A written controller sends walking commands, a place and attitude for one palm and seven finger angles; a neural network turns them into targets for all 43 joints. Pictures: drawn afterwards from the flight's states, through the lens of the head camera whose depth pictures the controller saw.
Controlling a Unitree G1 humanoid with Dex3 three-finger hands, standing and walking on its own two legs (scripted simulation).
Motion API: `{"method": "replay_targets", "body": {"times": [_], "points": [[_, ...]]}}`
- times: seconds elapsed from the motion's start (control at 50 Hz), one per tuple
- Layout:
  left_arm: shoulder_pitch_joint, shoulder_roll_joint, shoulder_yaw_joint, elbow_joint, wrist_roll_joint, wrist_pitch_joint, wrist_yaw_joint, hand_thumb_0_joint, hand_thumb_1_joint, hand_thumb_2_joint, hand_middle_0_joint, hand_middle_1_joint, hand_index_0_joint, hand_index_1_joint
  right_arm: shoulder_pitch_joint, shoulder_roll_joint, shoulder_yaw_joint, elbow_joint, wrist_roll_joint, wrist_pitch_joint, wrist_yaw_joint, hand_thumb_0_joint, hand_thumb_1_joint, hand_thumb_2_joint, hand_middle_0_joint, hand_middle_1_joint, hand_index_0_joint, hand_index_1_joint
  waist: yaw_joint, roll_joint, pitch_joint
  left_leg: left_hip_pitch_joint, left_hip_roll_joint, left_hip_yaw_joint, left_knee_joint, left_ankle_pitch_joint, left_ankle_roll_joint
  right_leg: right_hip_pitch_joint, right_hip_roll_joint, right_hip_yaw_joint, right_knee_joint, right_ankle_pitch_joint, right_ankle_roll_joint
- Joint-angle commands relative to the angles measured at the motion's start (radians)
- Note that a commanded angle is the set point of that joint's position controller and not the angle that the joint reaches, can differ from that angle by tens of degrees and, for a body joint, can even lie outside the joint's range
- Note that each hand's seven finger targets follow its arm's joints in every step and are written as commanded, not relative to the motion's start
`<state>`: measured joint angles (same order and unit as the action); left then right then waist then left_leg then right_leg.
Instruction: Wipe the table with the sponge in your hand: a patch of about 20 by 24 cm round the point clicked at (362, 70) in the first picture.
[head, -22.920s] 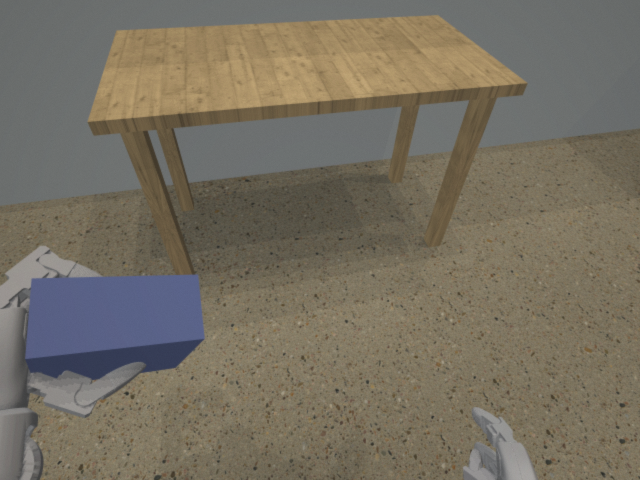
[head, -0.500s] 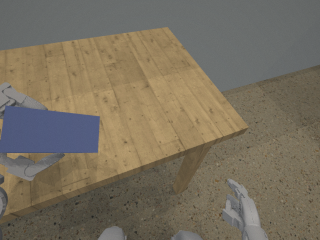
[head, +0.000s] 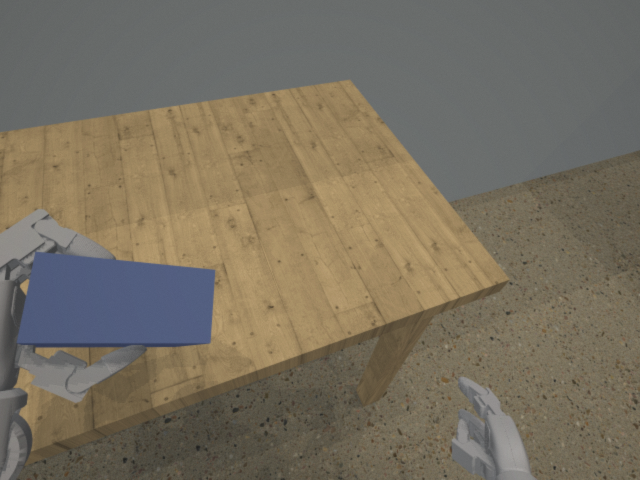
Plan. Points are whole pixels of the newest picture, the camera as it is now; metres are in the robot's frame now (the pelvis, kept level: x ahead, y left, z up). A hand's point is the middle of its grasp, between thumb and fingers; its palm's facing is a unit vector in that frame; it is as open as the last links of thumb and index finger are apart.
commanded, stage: come to a stop and stand still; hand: left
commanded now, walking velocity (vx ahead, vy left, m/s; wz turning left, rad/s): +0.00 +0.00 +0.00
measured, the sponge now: (146, 310) +0.24 +0.18 +0.14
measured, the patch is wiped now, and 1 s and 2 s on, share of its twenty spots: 0.00 0.00 0.00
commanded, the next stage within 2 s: look again from close up in 0.96 s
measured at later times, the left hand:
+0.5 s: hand (60, 339) +0.21 +0.25 +0.14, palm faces +0.25 -0.89 -0.39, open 10.3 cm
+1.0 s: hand (16, 301) +0.24 +0.28 +0.16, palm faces +0.34 -0.86 -0.37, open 10.3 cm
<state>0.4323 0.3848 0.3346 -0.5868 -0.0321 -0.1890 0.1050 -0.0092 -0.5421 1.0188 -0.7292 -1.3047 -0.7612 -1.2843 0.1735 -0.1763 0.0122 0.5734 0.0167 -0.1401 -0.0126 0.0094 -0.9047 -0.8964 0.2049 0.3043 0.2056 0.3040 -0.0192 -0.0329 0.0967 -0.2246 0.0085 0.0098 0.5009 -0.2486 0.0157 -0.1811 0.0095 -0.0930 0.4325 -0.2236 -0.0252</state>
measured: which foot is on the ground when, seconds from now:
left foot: down 0.00-1.00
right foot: down 0.00-1.00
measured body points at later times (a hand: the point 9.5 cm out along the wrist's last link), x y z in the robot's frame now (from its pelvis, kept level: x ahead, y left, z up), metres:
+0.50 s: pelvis -0.02 +0.02 +0.00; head +0.01 +0.05 +0.45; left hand +0.19 +0.29 +0.16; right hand +0.13 -0.21 -0.07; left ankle +0.01 +0.10 -0.74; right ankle +0.01 -0.10 -0.74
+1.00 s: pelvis +0.00 +0.04 +0.00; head +0.04 +0.08 +0.45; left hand +0.21 +0.33 +0.18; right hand +0.20 -0.17 -0.06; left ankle +0.01 +0.11 -0.74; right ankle +0.01 -0.10 -0.74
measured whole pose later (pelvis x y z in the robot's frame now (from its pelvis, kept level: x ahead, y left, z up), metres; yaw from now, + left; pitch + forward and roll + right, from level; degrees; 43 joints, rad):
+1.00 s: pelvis +0.00 +0.04 +0.00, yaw -1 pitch +0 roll -2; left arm 0.39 0.40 0.36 -0.50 -0.03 -0.22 0.10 -0.01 -0.54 1.02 -0.73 -1.30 -0.76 -1.28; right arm 0.15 -0.17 0.03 0.56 0.01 -0.16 -0.01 0.01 -0.90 -0.90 0.21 0.30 0.21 0.30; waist 0.03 -0.06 0.09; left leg -0.23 -0.03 0.05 0.47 -0.24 0.07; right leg -0.19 -0.03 -0.04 0.39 -0.20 0.03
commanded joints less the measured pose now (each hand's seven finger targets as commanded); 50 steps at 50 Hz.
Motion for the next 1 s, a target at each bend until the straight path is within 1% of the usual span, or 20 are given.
{"method": "replay_targets", "body": {"times": [0.0, 0.08, 0.1, 0.12, 0.14, 0.16, 0.2, 0.26, 0.32, 0.36, 0.38, 0.42, 0.48, 0.58, 0.64, 0.7, 0.76, 0.78, 0.9, 0.98], "points": [[0.101, 0.175, 0.21, -0.099, -0.04, -0.056, 0.029, 0.0, 0.1, 1.3, -1.2, -1.6, -1.2, -1.6, -0.032, -0.139, -0.059, -0.154, 0.004, -0.009, -0.017, 0.0, -0.9, -0.9, 0.2, 0.3, 0.2, 0.3, 0.014, 0.13, -0.217, -0.022, 0.088, -0.102, -0.106, 0.231, -0.007, 0.13, -0.096, 0.14, -0.047, 0.252, -0.03], [0.05, 0.128, 0.157, 0.007, -0.044, -0.038, 0.015, 0.0, 0.1, 1.3, -1.2, -1.6, -1.2, -1.6, -0.039, -0.14, -0.046, -0.151, 0.008, 0.005, -0.034, 0.0, -0.9, -0.9, 0.2, 0.3, 0.2, 0.3, 0.01, 0.046, -0.161, -0.02, 0.102, -0.095, -0.138, 0.16, 0.01, 0.073, -0.083, 0.127, -0.079, 0.198, -0.001], [-0.975, 0.887, 0.675, -0.216, 0.104, -0.131, 0.0, 0.0, 0.1, 1.3, -1.2, -1.6, -1.2, -1.6, 0.073, -0.225, -0.079, -0.124, -0.048, -0.055, -0.042, 0.0, -0.9, -0.9, 0.2, 0.3, 0.2, 0.3, 0.07, -0.044, -0.034, -0.132, 0.081, 0.019, -0.009, 0.19, 0.017, -0.058, -0.091, 0.167, -0.152, 0.188, 0.067], [-0.399, 0.29, 0.286, 0.367, 0.002, -0.082, -0.042, 0.0, 0.1, 1.3, -1.2, -1.6, -1.2, -1.6, -0.005, -0.087, -0.032, -0.102, -0.006, -0.049, -0.042, 0.0, -0.9, -0.9, 0.2, 0.3, 0.2, 0.3, 0.042, -0.047, -0.218, 0.023, 0.005, -0.009, -0.04, 0.199, 0.014, -0.033, -0.137, 0.189, -0.099, 0.2, -0.024], [-0.22, 0.266, 0.254, 0.23, -0.01, -0.098, -0.032, 0.0, 0.1, 1.3, -1.2, -1.6, -1.2, -1.6, 0.023, -0.144, -0.063, -0.148, -0.014, -0.059, -0.038, 0.0, -0.9, -0.9, 0.2, 0.3, 0.2, 0.3, 0.085, -0.037, -0.148, 0.019, 0.036, -0.018, -0.03, 0.172, -0.002, -0.024, -0.121, 0.268, -0.145, 0.273, 0.008], [-0.149, 0.079, 0.086, 0.292, -0.033, -0.079, -0.031, 0.0, 0.1, 1.3, -1.2, -1.6, -1.2, -1.6, -0.004, -0.141, -0.057, -0.127, 0.012, -0.065, -0.02, 0.0, -0.9, -0.9, 0.2, 0.3, 0.2, 0.3, 0.06, 0.084, -0.197, 0.088, 0.035, 0.01, -0.049, 0.16, -0.001, 0.004, -0.13, 0.235, -0.094, 0.26, -0.012], [-0.184, 0.081, 0.027, 0.079, -0.029, -0.093, -0.023, 0.0, 0.1, 1.3, -1.2, -1.6, -1.2, -1.6, -0.005, -0.163, -0.061, -0.14, 0.004, -0.069, -0.003, 0.0, -0.9, -0.9, 0.2, 0.3, 0.2, 0.3, 0.06, 0.099, -0.233, 0.071, 0.04, -0.003, -0.085, 0.123, 0.01, 0.038, -0.107, 0.192, -0.084, 0.151, 0.021], [-0.156, 0.065, -0.028, -0.039, -0.021, -0.089, -0.004, 0.0, 0.1, 1.3, -1.2, -1.6, -1.2, -1.6, -0.073, -0.139, -0.042, -0.148, 0.011, -0.081, 0.006, 0.0, -0.9, -0.9, 0.2, 0.3, 0.2, 0.3, 0.06, 0.009, -0.185, 0.056, 0.039, -0.018, -0.116, -0.029, 0.017, -0.016, -0.09, 0.19, -0.148, -0.108, 0.019], [-0.186, 0.196, 0.099, -0.099, -0.004, -0.101, 0.017, 0.0, 0.1, 1.3, -1.2, -1.6, -1.2, -1.6, -0.06, -0.157, -0.042, -0.158, -0.006, -0.084, -0.011, 0.0, -0.9, -0.9, 0.2, 0.3, 0.2, 0.3, 0.056, -0.073, -0.122, -0.011, 0.011, -0.034, -0.109, -0.131, 0.01, -0.072, -0.097, 0.196, -0.2, -0.286, 0.001], [-0.183, 0.311, 0.229, -0.125, 0.0, -0.111, 0.035, 0.0, 0.1, 1.3, -1.2, -1.6, -1.2, -1.6, -0.083, -0.156, -0.037, -0.148, -0.008, -0.077, -0.026, 0.0, -0.9, -0.9, 0.2, 0.3, 0.2, 0.3, 0.055, 0.006, -0.097, -0.015, 0.024, -0.051, -0.132, -0.151, 0.009, -0.107, -0.089, 0.19, -0.193, -0.308, -0.001], [-0.177, 0.248, 0.192, -0.11, -0.006, -0.117, 0.032, 0.0, 0.1, 1.3, -1.2, -1.6, -1.2, -1.6, -0.072, -0.147, -0.034, -0.155, -0.013, -0.072, -0.031, 0.0, -0.9, -0.9, 0.2, 0.3, 0.2, 0.3, 0.044, 0.051, -0.094, -0.07, 0.04, -0.078, -0.166, -0.194, 0.019, -0.065, -0.083, 0.165, -0.159, -0.285, 0.002], [-0.168, 0.23, 0.195, -0.118, -0.016, -0.125, 0.031, 0.0, 0.1, 1.3, -1.2, -1.6, -1.2, -1.6, -0.052, -0.141, -0.039, -0.165, -0.005, -0.075, -0.031, 0.0, -0.9, -0.9, 0.2, 0.3, 0.2, 0.3, 0.046, 0.169, -0.109, -0.148, 0.07, -0.107, -0.224, -0.236, 0.028, 0.041, -0.05, 0.144, -0.074, -0.162, 0.006], [-0.158, 0.229, 0.209, -0.122, -0.013, -0.144, 0.027, 0.0, 0.1, 1.3, -1.2, -1.6, -1.2, -1.6, -0.049, -0.14, -0.032, -0.155, -0.01, -0.085, -0.028, 0.0, -0.9, -0.9, 0.2, 0.3, 0.2, 0.3, 0.053, 0.249, -0.154, -0.184, 0.104, -0.124, -0.26, -0.215, 0.035, 0.136, -0.032, 0.091, 0.017, -0.033, 0.011], [-0.06, 0.125, 0.114, -0.081, -0.011, -0.139, 0.007, 0.0, 0.1, 1.3, -1.2, -1.6, -1.2, -1.6, -0.017, -0.149, -0.038, -0.128, -0.01, -0.11, -0.003, 0.0, -0.9, -0.9, 0.2, 0.3, 0.2, 0.3, 0.048, 0.086, -0.211, -0.046, 0.077, -0.088, -0.167, 0.037, 0.013, 0.102, -0.041, 0.096, -0.047, 0.11, 0.015], [-0.064, 0.103, 0.076, -0.079, -0.004, -0.121, 0.003, 0.0, 0.1, 1.3, -1.2, -1.6, -1.2, -1.6, -0.01, -0.162, -0.051, -0.115, -0.009, -0.108, 0.005, 0.0, -0.9, -0.9, 0.2, 0.3, 0.2, 0.3, 0.044, 0.054, -0.223, 0.013, 0.074, -0.073, -0.129, 0.193, -0.001, 0.082, -0.047, 0.103, -0.042, 0.203, 0.016], [-0.111, 0.12, 0.082, -0.084, 0.0, -0.11, 0.007, 0.0, 0.1, 1.3, -1.2, -1.6, -1.2, -1.6, -0.024, -0.161, -0.049, -0.117, -0.009, -0.093, 0.001, 0.0, -0.9, -0.9, 0.2, 0.3, 0.2, 0.3, 0.042, 0.092, -0.213, 0.04, 0.087, -0.081, -0.139, 0.309, -0.02, 0.062, -0.036, 0.084, -0.014, 0.207, 0.02], [-0.151, 0.189, 0.152, -0.119, 0.002, -0.106, 0.02, 0.0, 0.1, 1.3, -1.2, -1.6, -1.2, -1.6, -0.066, -0.146, -0.04, -0.126, -0.005, -0.079, -0.011, 0.0, -0.9, -0.9, 0.2, 0.3, 0.2, 0.3, 0.045, 0.106, -0.215, 0.037, 0.083, -0.076, -0.141, 0.288, -0.023, 0.078, -0.043, 0.089, -0.015, 0.205, 0.02], [-0.148, 0.155, 0.125, -0.102, -0.007, -0.108, 0.015, 0.0, 0.1, 1.3, -1.2, -1.6, -1.2, -1.6, -0.058, -0.144, -0.038, -0.13, -0.012, -0.072, -0.013, 0.0, -0.9, -0.9, 0.2, 0.3, 0.2, 0.3, 0.045, 0.096, -0.205, 0.012, 0.084, -0.08, -0.15, 0.256, -0.016, 0.087, -0.045, 0.084, -0.022, 0.19, 0.02], [-0.113, 0.163, 0.132, -0.181, -0.018, -0.114, 0.014, 0.0, 0.1, 1.3, -1.2, -1.6, -1.2, -1.6, -0.063, -0.141, -0.041, -0.156, -0.011, -0.066, -0.014, 0.0, -0.9, -0.9, 0.2, 0.3, 0.2, 0.3, 0.045, 0.168, -0.234, 0.04, 0.084, -0.083, -0.14, 0.309, -0.025, 0.111, -0.048, 0.09, -0.021, 0.223, 0.011], [-0.06, 0.117, 0.102, -0.123, -0.019, -0.105, 0.012, 0.0, 0.1, 1.3, -1.2, -1.6, -1.2, -1.6, -0.052, -0.146, -0.038, -0.145, -0.015, -0.056, -0.012, 0.0, -0.9, -0.9, 0.2, 0.3, 0.2, 0.3, 0.043, 0.136, -0.228, 0.035, 0.084, -0.077, -0.147, 0.308, -0.032, 0.102, -0.044, 0.083, -0.036, 0.219, 0.012]]}}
